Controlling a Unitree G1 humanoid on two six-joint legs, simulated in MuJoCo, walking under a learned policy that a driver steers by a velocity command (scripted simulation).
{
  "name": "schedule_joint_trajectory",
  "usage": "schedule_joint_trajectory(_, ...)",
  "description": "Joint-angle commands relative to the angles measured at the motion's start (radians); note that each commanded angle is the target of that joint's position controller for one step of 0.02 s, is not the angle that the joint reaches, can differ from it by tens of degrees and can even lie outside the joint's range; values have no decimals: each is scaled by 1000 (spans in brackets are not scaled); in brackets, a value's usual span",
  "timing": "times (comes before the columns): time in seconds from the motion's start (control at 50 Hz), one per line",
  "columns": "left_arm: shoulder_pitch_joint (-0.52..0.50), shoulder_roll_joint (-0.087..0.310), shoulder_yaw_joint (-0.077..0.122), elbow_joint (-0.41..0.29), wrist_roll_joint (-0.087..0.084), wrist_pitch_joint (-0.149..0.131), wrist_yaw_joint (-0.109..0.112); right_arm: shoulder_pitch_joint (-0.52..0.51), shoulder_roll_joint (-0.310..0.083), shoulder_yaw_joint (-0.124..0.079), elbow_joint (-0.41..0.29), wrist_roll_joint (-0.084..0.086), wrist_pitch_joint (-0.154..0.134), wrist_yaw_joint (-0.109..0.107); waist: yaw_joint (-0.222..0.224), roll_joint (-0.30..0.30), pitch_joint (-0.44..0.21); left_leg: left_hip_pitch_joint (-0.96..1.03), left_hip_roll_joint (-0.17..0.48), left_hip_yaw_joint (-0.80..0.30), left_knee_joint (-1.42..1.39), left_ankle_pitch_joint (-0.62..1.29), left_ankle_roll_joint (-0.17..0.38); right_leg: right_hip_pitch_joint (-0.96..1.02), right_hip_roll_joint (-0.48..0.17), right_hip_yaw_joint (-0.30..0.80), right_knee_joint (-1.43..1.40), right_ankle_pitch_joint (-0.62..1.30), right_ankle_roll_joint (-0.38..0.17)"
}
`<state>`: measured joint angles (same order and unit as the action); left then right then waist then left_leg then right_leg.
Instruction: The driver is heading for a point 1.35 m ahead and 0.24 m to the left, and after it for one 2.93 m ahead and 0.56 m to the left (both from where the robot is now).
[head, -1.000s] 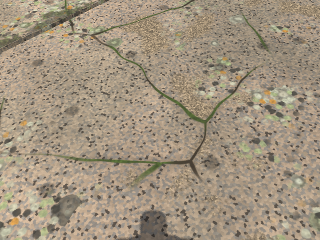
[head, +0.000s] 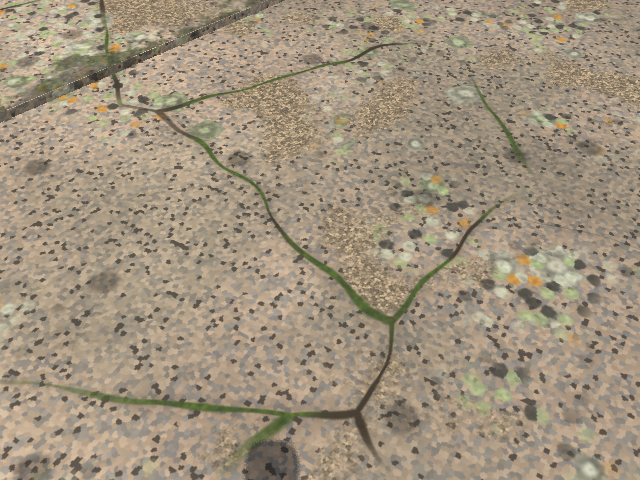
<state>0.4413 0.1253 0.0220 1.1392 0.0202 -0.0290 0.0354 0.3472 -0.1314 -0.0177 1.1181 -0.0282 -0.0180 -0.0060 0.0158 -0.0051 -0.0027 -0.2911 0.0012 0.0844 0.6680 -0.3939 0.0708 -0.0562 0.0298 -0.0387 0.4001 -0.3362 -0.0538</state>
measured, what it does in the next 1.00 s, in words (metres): walks ahead: left foot, then right foot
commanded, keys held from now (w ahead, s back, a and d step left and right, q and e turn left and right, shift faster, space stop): w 1.00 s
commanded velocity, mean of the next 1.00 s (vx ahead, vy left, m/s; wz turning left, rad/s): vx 0.44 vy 0.00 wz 0.00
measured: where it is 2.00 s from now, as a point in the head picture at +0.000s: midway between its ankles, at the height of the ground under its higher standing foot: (306, 291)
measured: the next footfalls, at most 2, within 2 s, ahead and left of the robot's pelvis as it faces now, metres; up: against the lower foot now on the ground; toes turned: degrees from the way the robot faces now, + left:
left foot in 0.16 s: +0.15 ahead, +0.13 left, +0.00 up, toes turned +5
right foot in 0.68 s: +0.50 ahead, -0.03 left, +0.00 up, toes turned -5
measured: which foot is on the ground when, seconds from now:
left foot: up 0.00-0.14, down 0.16-0.68, up 0.70-1.00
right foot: down 0.00-0.18, up 0.20-0.66, down 0.68-1.00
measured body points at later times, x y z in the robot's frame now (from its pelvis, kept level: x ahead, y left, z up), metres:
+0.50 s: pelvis +0.21 +0.06 +0.00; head +0.24 +0.07 +0.45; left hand +0.34 +0.28 -0.14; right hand +0.12 -0.15 -0.14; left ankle +0.11 +0.12 -0.74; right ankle +0.34 -0.07 -0.68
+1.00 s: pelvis +0.50 +0.02 +0.01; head +0.52 +0.02 +0.46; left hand +0.43 +0.26 -0.14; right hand +0.62 -0.21 -0.13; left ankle +0.61 +0.19 -0.67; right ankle +0.46 -0.03 -0.74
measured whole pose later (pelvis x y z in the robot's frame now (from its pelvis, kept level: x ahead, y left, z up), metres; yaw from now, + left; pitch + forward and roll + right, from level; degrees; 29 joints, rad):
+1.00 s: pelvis +0.50 +0.02 +0.01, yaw +0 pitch +0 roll -1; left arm 0.45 0.16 0.04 1.08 0.01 -0.10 0.00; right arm 0.14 -0.19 -0.05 0.93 -0.03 -0.04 0.03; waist 0.03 0.03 0.04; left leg -0.64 0.13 0.01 0.90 -0.10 0.04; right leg -0.04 0.10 -0.11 0.21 -0.19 -0.11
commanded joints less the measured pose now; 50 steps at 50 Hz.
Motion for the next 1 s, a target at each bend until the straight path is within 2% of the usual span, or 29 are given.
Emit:
schedule_joint_trajectory(0.02, 138, 136, 33, 9, 13, -16, -1, -140, -69, -19, -123, -1, -41, 17, 38, -91, 243, -382, 61, -41, 136, -44, 13, 33, -360, 402, -290, -215, -204)
schedule_joint_trajectory(0.06, 112, 137, 35, -2, 9, -31, -3, -159, -76, -27, -149, 9, -57, 27, 22, -78, 209, -341, 61, -36, 76, -5, 8, 55, -326, 324, -267, -75, -180)
schedule_joint_trajectory(0.1, 83, 148, 37, -11, 6, -41, -6, -150, -69, -32, -162, 14, -59, 34, -1, -93, 185, -215, 35, -5, 1, 41, 7, -5, -292, 248, -232, 18, -158)
schedule_joint_trajectory(0.14, 27, 157, 39, -25, -6, -45, -12, -22, -56, -40, -126, 20, -59, 34, -73, -76, 156, 69, -25, 55, -122, 142, 10, -169, -234, 153, -132, 95, -120)
schedule_joint_trajectory(0.16, 23, 151, 36, -29, -3, -52, -17, 101, -83, -57, -81, 20, -61, 27, -121, -34, 108, 261, -54, 52, -156, 140, 15, -254, -187, 102, 2, 210, -96)
schedule_joint_trajectory(0.18, 4, 121, 24, -45, -2, -60, -24, 255, -157, -83, -48, 6, -68, 12, -194, 99, 32, 436, 93, -140, -259, 17, 47, -369, -107, -1, 283, 224, -54)
schedule_joint_trajectory(0.2, 32, 55, 10, -93, -12, -63, -30, 382, -271, -106, -28, -1, -64, 6, -196, 358, -44, 538, 368, -639, -477, -210, 154, -576, 30, -88, 652, -137, -10)
schedule_joint_trajectory(0.22, -30, 109, 25, -111, 17, -58, -38, 295, -215, -87, -32, 5, -49, 5, -136, 208, 32, 415, 384, -735, -529, -269, 172, -635, -25, 41, 802, -164, -37)
schedule_joint_trajectory(0.24, -79, 96, 25, -130, 16, -58, -49, 165, -188, -76, -72, 4, -50, 7, -85, 98, 108, 317, 368, -623, -513, -244, 159, -661, -80, 60, 837, -56, -53)
schedule_joint_trajectory(0.26, -92, 85, 23, -130, 8, -63, -55, 90, -165, -67, -96, 6, -57, 12, -56, 34, 127, 244, 325, -512, -528, -106, 142, -627, -109, 66, 802, 33, -54)
schedule_joint_trajectory(0.3, -65, 77, 28, -121, 13, -51, -61, 55, -120, -46, -99, 11, -73, 9, -7, 35, 112, 194, 251, -352, -541, 97, 110, -555, -132, 53, 730, 91, -38)
schedule_joint_trajectory(0.36, -104, 86, 37, -138, 13, -27, -67, 133, -114, -34, -66, 16, -90, -2, 4, 54, 106, 237, 220, -235, -534, 371, 109, -588, -121, 12, 675, 134, -16)
schedule_joint_trajectory(0.42, -251, 82, 34, -191, 12, -17, -72, 185, -116, -25, -52, 15, -94, -4, -16, 60, 127, 265, 205, -171, -538, 519, 116, -662, -116, -22, 572, 203, 3)
schedule_joint_trajectory(0.48, -402, 68, 24, -249, 3, -20, -75, 198, -108, -17, -50, 15, -97, -3, -39, 75, 151, 247, 177, -115, -542, 607, 111, -620, -89, -59, 370, 287, 9)
schedule_joint_trajectory(0.56, -486, 83, 22, -286, -3, -24, -73, 224, -128, -20, -35, 14, -102, -10, -48, 91, 154, 305, 199, -90, -525, 726, 108, -528, -56, -87, 209, 319, -29)
schedule_joint_trajectory(0.6, -453, 104, 32, -286, -2, -31, -64, 202, -143, -24, -35, 11, -103, -13, -18, 91, 126, 361, 213, -71, -449, 928, 100, -456, -27, -94, 175, 273, -66)
schedule_joint_trajectory(0.62, -395, 119, 40, -270, -1, -36, -57, 188, -157, -28, -35, 8, -102, -16, 10, 98, 89, 389, 215, -61, -367, 1066, 92, -390, -1, -100, 171, 230, -85)
schedule_joint_trajectory(0.64, -284, 138, 52, -236, -1, -42, -50, 177, -170, -33, -35, 3, -97, -17, 55, 98, 28, 404, 209, -52, -229, 1150, 83, -285, 28, -102, 153, 197, -104)
schedule_joint_trajectory(0.66, -126, 157, 66, -182, 5, -49, -42, 160, -177, -35, -38, 7, -90, -16, 121, 80, -50, 350, 182, -31, -35, 1095, 67, -100, 35, -100, 83, 231, -123)
schedule_joint_trajectory(0.68, 28, 223, 88, -147, 31, -55, -33, 166, -150, -27, -58, 17, -87, -11, 168, 20, -149, 158, 140, -10, 243, 791, 57, 139, -131, 78, 66, 113, -164)
schedule_joint_trajectory(0.7, 76, 311, 109, -149, 48, -52, -37, 285, -29, -9, -78, 53, -83, 4, 98, -198, -267, -202, -53, 7, 660, -5, 18, 390, -446, 614, -36, -1, -311)
schedule_joint_trajectory(0.72, -10, 283, 105, -155, 4, -39, -47, 215, -126, -34, -82, 35, -79, 4, 86, -87, -248, -301, -46, -135, 754, -56, 36, 317, -424, 741, -157, -111, -309)
schedule_joint_trajectory(0.74, -126, 226, 87, -173, -9, -41, -50, 109, -139, -39, -122, 26, -81, 5, 46, -53, -85, -352, 14, -136, 719, 37, 43, 168, -397, 569, -180, -123, -268)
schedule_joint_trajectory(0.76, -173, 164, 70, -176, -7, -51, -54, 56, -131, -38, -133, 20, -87, 7, 28, 10, -10, -323, 49, -134, 655, 100, 43, 42, -355, 460, -215, -10, -236)
schedule_joint_trajectory(0.8, -165, 100, 47, -147, -4, -66, -43, 73, -93, -38, -125, -5, -66, 14, -35, 1, 32, -220, 90, -134, 549, 128, 28, -101, -273, 297, -244, 163, -176)
schedule_joint_trajectory(0.84, -109, 110, 43, -124, -4, -81, -35, 80, -70, -37, -125, -11, -45, 24, -52, -14, 36, -198, 94, -116, 497, 134, 10, -126, -249, 228, -253, 282, -171)
schedule_joint_trajectory(0.88, -73, 143, 45, -114, -7, -88, -34, 14, -76, -39, -150, -12, -30, 30, -55, -23, 60, -254, 109, -95, 437, 175, -8, -127, -235, 178, -278, 305, -169)
schedule_joint_trajectory(0.94, -17, 151, 41, -110, -9, -86, -36, -139, -99, -40, -205, -7, -22, 36, -24, -33, 100, -363, 128, -67, 307, 285, -34, -84, -218, 141, -311, 326, -160)
schedule_joint_trajectory(1.0, 36, 148, 34, -103, -10, -85, -36, -258, -94, -33, -244, 3, -25, 39, 7, -41, 110, -377, 112, -37, 143, 370, -48, -32, -199, 97, -304, 426, -140)
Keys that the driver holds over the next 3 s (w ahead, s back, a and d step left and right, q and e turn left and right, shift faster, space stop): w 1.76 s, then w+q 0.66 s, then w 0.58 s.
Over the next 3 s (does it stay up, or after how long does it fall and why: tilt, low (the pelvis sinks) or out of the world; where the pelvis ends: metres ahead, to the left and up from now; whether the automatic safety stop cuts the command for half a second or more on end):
stays up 1.58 0.19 -0.02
